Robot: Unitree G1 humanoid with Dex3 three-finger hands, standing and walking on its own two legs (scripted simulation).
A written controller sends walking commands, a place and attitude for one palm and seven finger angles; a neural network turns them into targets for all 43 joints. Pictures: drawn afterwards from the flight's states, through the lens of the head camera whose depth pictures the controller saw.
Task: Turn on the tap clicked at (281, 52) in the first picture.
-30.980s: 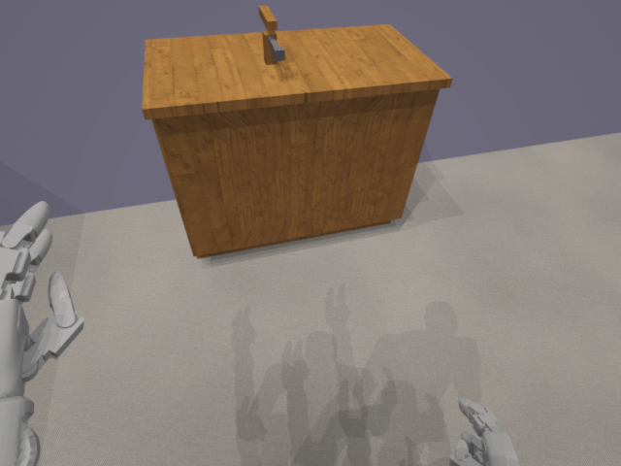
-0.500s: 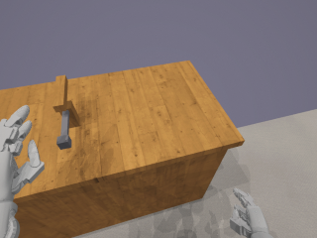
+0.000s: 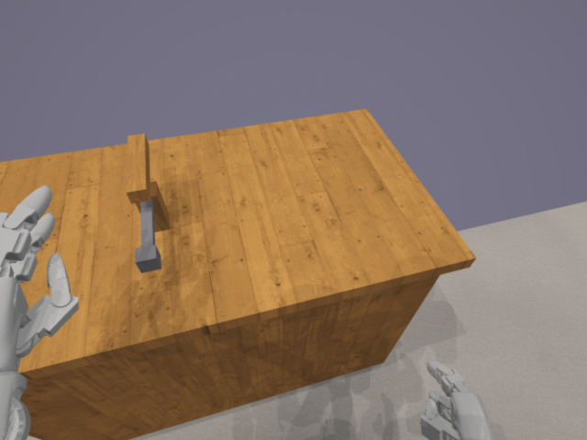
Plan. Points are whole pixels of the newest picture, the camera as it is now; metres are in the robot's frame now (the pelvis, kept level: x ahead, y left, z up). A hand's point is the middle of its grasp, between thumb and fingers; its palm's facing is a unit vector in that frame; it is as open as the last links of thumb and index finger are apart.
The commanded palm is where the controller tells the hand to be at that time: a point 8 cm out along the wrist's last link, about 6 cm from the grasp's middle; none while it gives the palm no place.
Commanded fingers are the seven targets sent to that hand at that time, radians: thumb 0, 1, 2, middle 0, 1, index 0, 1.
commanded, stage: come to a stop and stand still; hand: left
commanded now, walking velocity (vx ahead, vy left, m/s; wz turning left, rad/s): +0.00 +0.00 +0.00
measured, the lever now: (148, 259) +0.34 +0.24 +0.04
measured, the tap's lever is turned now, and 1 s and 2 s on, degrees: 0 0 0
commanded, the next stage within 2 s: look again from close up in 0.04 s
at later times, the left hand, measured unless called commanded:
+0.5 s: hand (88, 297) +0.22 +0.24 +0.14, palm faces +0.32 -0.87 -0.38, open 7.4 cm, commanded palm +0.16 +0.27 +0.17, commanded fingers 0.00 0.90 0.90 -0.20 -0.30 -0.20 -0.30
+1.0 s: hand (116, 283) +0.23 +0.20 +0.16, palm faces +0.32 -0.87 -0.37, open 7.4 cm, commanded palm +0.17 +0.24 +0.17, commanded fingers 0.00 0.90 0.90 -0.20 -0.30 -0.20 -0.30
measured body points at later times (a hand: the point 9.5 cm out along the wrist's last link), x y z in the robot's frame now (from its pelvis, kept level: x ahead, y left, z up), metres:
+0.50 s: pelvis +0.00 -0.01 -0.01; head +0.02 +0.01 +0.44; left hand +0.20 +0.28 +0.16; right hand +0.16 -0.24 -0.08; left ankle +0.01 +0.07 -0.74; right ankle +0.02 -0.12 -0.74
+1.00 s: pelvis +0.00 -0.04 -0.01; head +0.04 -0.01 +0.44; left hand +0.21 +0.25 +0.18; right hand +0.19 -0.25 -0.07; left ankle +0.01 +0.07 -0.74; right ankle +0.02 -0.13 -0.74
